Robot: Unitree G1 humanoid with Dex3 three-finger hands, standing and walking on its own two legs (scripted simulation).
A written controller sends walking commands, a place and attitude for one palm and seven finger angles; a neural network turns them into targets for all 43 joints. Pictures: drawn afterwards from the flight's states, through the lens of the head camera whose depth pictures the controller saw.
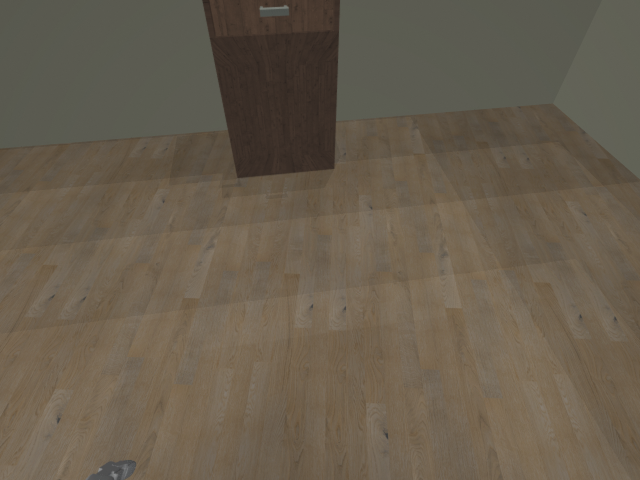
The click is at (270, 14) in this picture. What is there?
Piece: drawer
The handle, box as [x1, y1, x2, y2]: [260, 5, 288, 16]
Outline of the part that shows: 288,7 286,5 284,5 283,7 265,8 260,6 260,16 287,15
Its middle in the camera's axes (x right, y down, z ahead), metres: -0.18 -0.84 +1.42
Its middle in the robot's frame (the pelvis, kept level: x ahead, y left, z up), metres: +1.62 +0.24 +0.01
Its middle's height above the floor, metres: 0.78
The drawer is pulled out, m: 0.00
